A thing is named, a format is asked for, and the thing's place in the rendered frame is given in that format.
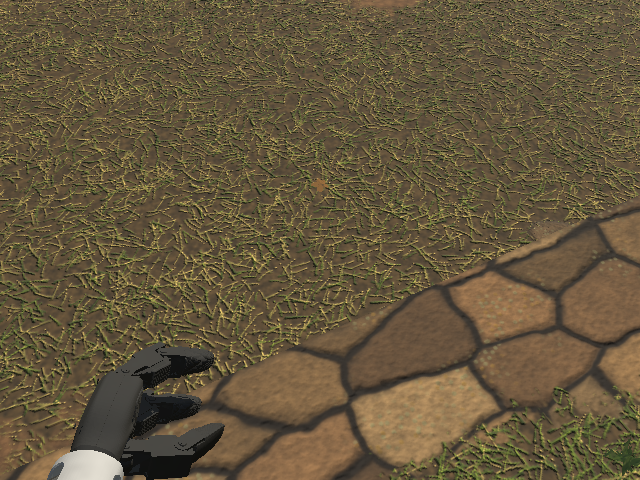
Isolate robot left hand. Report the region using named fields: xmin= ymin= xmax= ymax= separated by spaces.
xmin=70 ymin=342 xmax=225 ymax=480

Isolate left robot forearm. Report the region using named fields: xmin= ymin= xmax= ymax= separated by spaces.
xmin=47 ymin=450 xmax=124 ymax=480

